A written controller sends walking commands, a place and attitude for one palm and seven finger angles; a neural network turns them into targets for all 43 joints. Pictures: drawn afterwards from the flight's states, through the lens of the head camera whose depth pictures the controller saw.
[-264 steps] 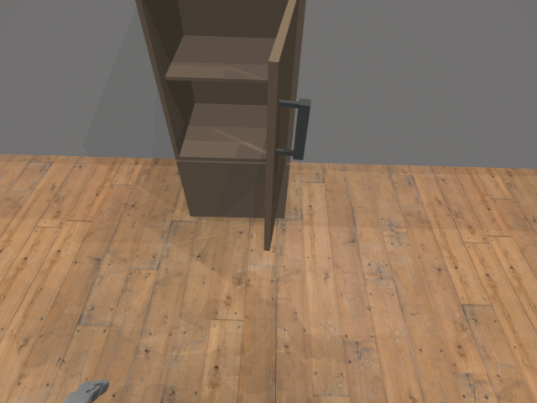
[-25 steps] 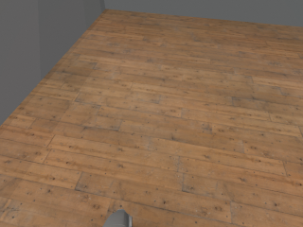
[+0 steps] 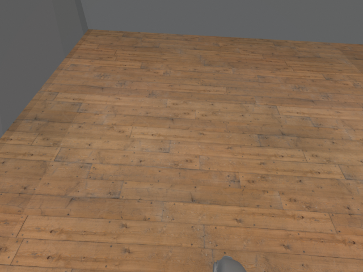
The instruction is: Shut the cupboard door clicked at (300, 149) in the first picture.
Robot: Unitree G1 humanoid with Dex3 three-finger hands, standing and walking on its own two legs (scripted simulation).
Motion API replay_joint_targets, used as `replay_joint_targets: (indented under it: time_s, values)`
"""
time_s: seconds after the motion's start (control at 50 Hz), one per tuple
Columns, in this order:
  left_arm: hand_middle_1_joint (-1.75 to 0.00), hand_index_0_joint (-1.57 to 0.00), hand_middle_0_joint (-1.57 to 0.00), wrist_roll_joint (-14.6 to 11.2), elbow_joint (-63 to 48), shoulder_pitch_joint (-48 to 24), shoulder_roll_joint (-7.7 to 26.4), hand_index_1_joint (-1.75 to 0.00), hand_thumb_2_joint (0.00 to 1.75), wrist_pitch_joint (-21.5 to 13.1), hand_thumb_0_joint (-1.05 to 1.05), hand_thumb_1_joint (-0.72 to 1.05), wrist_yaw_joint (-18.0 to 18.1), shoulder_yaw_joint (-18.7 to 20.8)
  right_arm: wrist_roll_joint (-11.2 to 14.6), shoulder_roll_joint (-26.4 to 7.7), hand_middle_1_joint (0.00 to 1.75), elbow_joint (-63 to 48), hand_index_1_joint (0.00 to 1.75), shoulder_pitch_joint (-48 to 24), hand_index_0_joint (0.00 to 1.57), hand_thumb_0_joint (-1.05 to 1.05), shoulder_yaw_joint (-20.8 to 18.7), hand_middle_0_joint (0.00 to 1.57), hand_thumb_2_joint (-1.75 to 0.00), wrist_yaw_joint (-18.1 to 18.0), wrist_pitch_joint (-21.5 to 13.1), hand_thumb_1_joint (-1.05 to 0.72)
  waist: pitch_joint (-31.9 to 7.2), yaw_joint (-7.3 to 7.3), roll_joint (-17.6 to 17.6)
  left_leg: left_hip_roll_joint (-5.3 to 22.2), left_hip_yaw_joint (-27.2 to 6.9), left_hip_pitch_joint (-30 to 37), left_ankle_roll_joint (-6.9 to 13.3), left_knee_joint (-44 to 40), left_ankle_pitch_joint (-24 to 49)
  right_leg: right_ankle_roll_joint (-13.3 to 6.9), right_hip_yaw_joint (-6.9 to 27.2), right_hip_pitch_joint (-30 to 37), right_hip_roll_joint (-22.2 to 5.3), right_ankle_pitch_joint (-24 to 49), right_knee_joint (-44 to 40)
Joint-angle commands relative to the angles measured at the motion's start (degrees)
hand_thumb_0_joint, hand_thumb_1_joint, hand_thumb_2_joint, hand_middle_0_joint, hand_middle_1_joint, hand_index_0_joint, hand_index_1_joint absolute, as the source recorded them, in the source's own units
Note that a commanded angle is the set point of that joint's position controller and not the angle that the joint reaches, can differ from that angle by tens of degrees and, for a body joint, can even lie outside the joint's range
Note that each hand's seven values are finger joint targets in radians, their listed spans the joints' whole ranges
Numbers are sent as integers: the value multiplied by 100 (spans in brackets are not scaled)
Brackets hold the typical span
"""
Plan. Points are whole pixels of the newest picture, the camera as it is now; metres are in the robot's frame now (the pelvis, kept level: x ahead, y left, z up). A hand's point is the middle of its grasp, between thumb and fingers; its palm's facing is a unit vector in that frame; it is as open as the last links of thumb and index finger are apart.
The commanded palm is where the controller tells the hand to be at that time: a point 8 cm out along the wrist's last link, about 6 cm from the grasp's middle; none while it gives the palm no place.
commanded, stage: walk around to get in front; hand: left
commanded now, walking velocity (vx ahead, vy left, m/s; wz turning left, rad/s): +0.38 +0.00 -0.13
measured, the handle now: out of the picture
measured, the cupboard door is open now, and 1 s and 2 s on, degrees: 82 82 82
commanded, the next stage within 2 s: walk to a spot facing it in 0.82 s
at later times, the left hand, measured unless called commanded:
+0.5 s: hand (137, 250) +0.21 +0.13 -0.17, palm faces +0.11 -0.97 -0.20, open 7.2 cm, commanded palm none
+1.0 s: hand (120, 187) +0.40 +0.21 -0.18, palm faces +0.13 -0.98 -0.16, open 7.4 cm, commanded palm none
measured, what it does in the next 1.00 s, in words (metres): walks ahead: right foot, then left foot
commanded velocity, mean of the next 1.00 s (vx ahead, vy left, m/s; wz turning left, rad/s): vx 0.32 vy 0.00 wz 0.06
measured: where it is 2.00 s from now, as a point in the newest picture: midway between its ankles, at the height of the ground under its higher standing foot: (176, 233)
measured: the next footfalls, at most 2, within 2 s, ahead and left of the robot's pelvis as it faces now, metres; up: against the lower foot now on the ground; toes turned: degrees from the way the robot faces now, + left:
right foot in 0.16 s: +0.22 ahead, -0.15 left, +0.00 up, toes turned -11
left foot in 0.70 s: +0.43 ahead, +0.10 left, +0.00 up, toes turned +16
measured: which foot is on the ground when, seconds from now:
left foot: down 0.00-0.16, up 0.18-0.68, down 0.70-1.00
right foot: up 0.00-0.14, down 0.16-0.70, up 0.72-1.00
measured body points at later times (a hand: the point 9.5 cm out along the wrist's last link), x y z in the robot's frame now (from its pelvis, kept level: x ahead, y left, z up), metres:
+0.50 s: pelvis +0.21 -0.06 +0.00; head +0.20 -0.06 +0.45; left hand +0.21 +0.18 -0.15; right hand +0.27 -0.29 -0.15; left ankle +0.29 +0.09 -0.68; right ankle +0.19 -0.14 -0.74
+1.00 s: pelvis +0.39 +0.03 +0.00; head +0.38 +0.06 +0.45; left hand +0.40 +0.27 -0.17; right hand +0.42 -0.20 -0.14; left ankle +0.39 +0.09 -0.74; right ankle +0.46 -0.13 -0.65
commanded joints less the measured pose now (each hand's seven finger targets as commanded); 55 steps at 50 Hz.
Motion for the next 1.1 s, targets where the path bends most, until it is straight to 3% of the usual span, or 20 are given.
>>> replay_joint_targets:
  time_s: [0.0, 0.06, 0.12, 0.14, 0.16, 0.18, 0.22, 0.3, 0.44, 0.58, 0.64, 0.66, 0.68, 0.7, 0.72, 0.76, 0.84, 0.92, 1.02, 1.08]
  values:
    - [-30, -20, -20, -1, -551, -860, -51, -30, 90, -164, 0, 90, -72, -136, -46, -644, 30, -31, 30, 723, 20, 0, -143, 20, -90, -6, -34, -90, 887, -300, 692, 1758, -838, -46, 577, -745, 2107, -128, -326, -235, 127, -314, -1176]
    - [-30, -20, -20, -1, -576, -823, -12, -30, 90, -235, 0, 90, -71, -130, -65, -719, 30, 40, 30, 734, 20, 0, -134, 20, -90, -7, -3, -90, 710, -188, 772, 1798, -708, 34, 520, -305, 2917, -315, -463, 434, 381, -552, -1674]
    - [-30, -20, -20, 50, 26, 1084, 449, -30, 90, -389, 0, 90, -10, 11, 13, -782, 30, -6, 30, 443, 20, 0, -152, 20, -90, 31, 5, -90, -484, 711, 343, 1375, -271, -665, 128, 2094, 3706, -588, -459, 3247, 568, -160, -2433]
    - [-30, -20, -20, 75, 235, 1851, 1060, -30, 90, -464, 0, 90, 67, 180, 84, -491, 30, -143, 30, 578, 20, 0, -104, 20, -90, 97, -12, -90, -1251, 946, -873, 830, 12, -2190, -132, 3776, 1604, -1026, 1172, 4836, -840, -307, -2686]
    - [-30, -20, -20, -44, 321, 2178, 1499, -30, 90, -453, 0, 90, 100, 241, 100, -371, 30, -337, 30, 526, 20, 0, -58, 20, -90, 82, -3, -90, -1591, 843, -1437, 171, -534, -3336, -262, 5352, -1542, -1554, 3079, 5393, -1913, 102, -3303]
    - [-30, -20, -20, -96, 250, 1806, 1423, -30, 90, -413, 0, 90, 129, 249, 106, -510, 30, -373, 30, 183, 20, 0, -117, 20, -90, 71, 24, -90, -1204, 820, -781, 455, -1165, -3590, -120, 5944, -1327, -1634, 2830, 4869, -1932, -472, -3584]
    - [-30, -20, -20, -107, 45, 939, 841, -30, 90, -414, 0, 90, 140, 58, 62, -331, 30, -397, 30, -363, 20, 0, -154, 20, -90, 103, 88, -90, -99, 513, -164, 872, -1347, -3575, -128, 5844, -371, -1177, 1933, 3111, -1491, -963, -3921]
    - [-30, -20, -20, -36, 115, 647, 199, -30, 90, -534, 0, 90, 160, -166, -35, 2, 30, -154, 30, 242, 20, 0, -143, 20, -90, 134, 333, -90, 383, -72, -405, 907, -1242, -3056, -275, 5127, 373, -790, 445, 1847, -848, -540, -4347]
    - [-30, -20, -20, -33, 162, 957, 343, -30, 90, -636, 0, 90, 168, -163, -39, -185, 30, -737, 30, -942, 20, 0, -172, 20, -90, 295, 348, -90, 605, 69, -386, 1000, -1080, -3680, -448, 3500, 925, -971, -6, 2383, -837, -261, -4503]
    - [-30, -20, -20, -14, 430, 1548, 520, -30, 90, -591, 0, 90, 197, -169, -27, -276, 30, -1106, 30, -1936, 20, 0, -115, 20, -90, 370, 235, -90, 682, 363, -294, 696, -692, -3284, -227, 2068, 581, -907, -95, 3311, -1022, 886, -4070]
    - [-30, -20, -20, -13, 448, 1444, 631, -30, 90, -554, 0, 90, 198, -143, -50, -484, 30, -881, 30, -1084, 20, 0, -175, 20, -90, 291, 162, -90, 229, -96, -102, 316, -431, -1781, -31, 1434, 283, -772, -452, 3188, -906, 2245, -2660]
    - [-30, -20, -20, -50, 412, 1387, 588, -30, 90, -545, 0, 90, 181, -146, -85, -726, 30, -633, 30, -217, 20, 0, -253, 20, -90, 244, 128, -90, -309, -450, 260, 327, -556, -390, 104, 1088, 636, -561, -789, 2577, -579, 2126, -1427]
    - [-30, -20, -20, -106, 277, 1552, 286, -30, 90, -537, 0, 90, 126, -167, -146, -1432, 30, -458, 30, 582, 20, 0, -422, 20, -90, 167, 83, -90, -1058, -698, 1581, 1708, -2473, 1029, 545, 590, 603, -212, -1031, 1229, 167, 113, 324]
    - [-30, -20, -20, -114, 23, 1214, 227, -30, 90, -530, 0, 90, 85, -246, -34, -1859, 30, -351, 30, 981, 20, 0, -478, 20, -90, 96, 128, -90, -1180, -775, 2187, 2588, -3802, 1522, 950, -27, 1087, -149, -518, 84, 595, -2484, 1725]
    - [-30, -20, -20, -91, -7, 945, 395, -30, 90, -494, 0, 90, 111, -166, -3, -1606, 30, -375, 30, 612, 20, 0, -430, 20, -90, 60, 157, -90, -853, -660, 1341, 2639, -3542, 1030, 1010, -215, 670, -259, -43, -141, 316, -2409, 2197]
    - [-30, -20, -20, -56, 130, 725, 174, -30, 90, -428, 0, 90, 66, -142, 8, -1059, 30, -596, 30, -256, 20, 0, -270, 20, -90, 22, 75, -90, -92, -315, 641, 2274, -2685, -225, 592, -448, 852, -219, 206, -133, -35, -1445, 2265]
    - [-30, -20, -20, 16, 389, 1371, -217, -30, 90, -150, 0, 90, 79, -123, 17, -517, 30, -576, 30, -598, 20, 0, -146, 20, -90, -7, -31, -90, 224, 193, 572, 1743, -1325, -1256, 186, -785, 1079, -94, 279, 424, -10, -629, 1854]
    - [-30, -20, -20, 10, 200, 1129, -165, -30, 90, -47, 0, 90, 80, -90, 56, -470, 30, -520, 30, -448, 20, 0, -93, 20, -90, -19, -42, -90, 501, 248, 661, 1638, -993, -1312, 327, -932, 1732, 32, 303, 82, -69, -114, 1296]
    - [-30, -20, -20, -32, -89, 381, -75, -30, 90, -89, 0, 90, 137, -186, 48, -570, 30, -290, 30, -79, 20, 0, -62, 20, -90, -15, 11, -90, 491, 127, 724, 1415, -1023, -941, 599, -412, 3983, 162, -141, 566, 76, -137, -360]
    - [-30, -20, -20, -54, -294, -55, 33, -30, 90, -80, 0, 90, 183, -176, 11, -710, 30, -224, 30, 91, 20, 0, -130, 20, -90, -10, 150, -90, 355, -32, 906, 1482, -1329, -648, 694, -20, 4144, 152, -274, 733, 264, -642, -889]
